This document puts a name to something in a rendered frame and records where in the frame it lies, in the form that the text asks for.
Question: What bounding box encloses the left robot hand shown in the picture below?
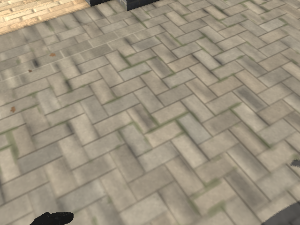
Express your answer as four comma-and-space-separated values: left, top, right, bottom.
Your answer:
30, 212, 74, 225

